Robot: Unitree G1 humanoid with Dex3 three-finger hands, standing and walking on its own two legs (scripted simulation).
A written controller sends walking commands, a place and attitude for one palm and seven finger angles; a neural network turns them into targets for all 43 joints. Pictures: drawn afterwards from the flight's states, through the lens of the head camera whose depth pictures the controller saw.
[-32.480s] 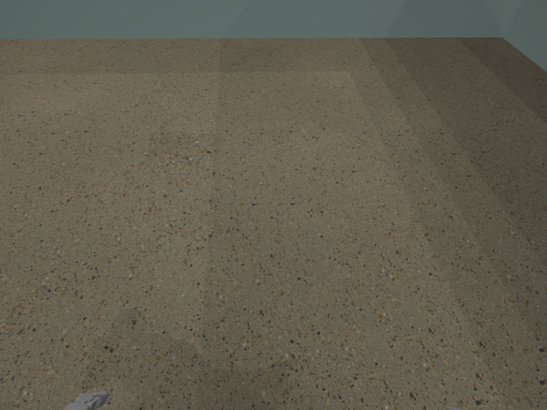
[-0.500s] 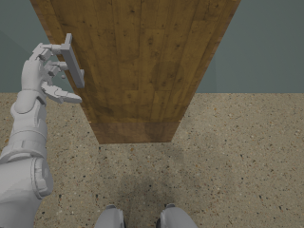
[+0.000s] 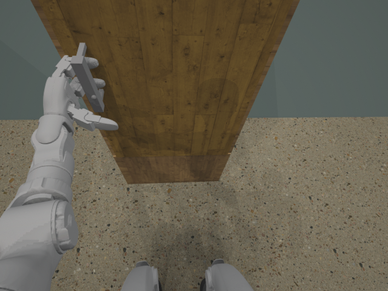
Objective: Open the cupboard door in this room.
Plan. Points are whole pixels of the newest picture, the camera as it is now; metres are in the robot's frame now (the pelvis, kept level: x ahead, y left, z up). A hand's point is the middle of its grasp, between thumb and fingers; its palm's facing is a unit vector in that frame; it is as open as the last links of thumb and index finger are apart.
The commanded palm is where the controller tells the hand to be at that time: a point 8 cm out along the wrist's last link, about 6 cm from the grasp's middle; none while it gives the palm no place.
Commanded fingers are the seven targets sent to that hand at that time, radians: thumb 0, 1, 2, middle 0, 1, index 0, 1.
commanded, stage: slide the fingers in behind the handle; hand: left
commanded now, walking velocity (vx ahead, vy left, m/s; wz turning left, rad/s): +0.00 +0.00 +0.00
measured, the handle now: (91, 80) +0.54 +0.18 +0.07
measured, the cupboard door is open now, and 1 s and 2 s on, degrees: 0 0 13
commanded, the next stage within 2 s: close the thumb around the handle in 0.66 s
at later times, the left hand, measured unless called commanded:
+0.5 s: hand (101, 98) +0.49 +0.16 +0.07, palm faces -0.01 -1.00 -0.01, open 14.0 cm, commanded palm +0.46 +0.20 +0.08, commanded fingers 0.00 -0.50 0.30 -0.30 -1.20 -0.30 -1.20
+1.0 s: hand (101, 98) +0.49 +0.16 +0.07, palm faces +0.00 -1.00 -0.02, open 12.5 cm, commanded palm +0.46 +0.20 +0.08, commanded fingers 0.00 0.23 0.61 -0.35 -1.28 -0.35 -1.28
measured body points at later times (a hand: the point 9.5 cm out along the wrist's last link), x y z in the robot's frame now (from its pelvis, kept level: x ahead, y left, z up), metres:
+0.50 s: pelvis +0.00 +0.00 +0.00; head +0.11 +0.01 +0.44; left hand +0.48 +0.21 +0.08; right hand +0.03 -0.26 -0.12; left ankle +0.03 +0.11 -0.67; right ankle +0.00 -0.11 -0.67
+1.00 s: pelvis +0.00 +0.00 +0.00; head +0.11 +0.01 +0.44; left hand +0.48 +0.21 +0.08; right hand +0.03 -0.26 -0.12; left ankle +0.03 +0.11 -0.67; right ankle +0.00 -0.11 -0.67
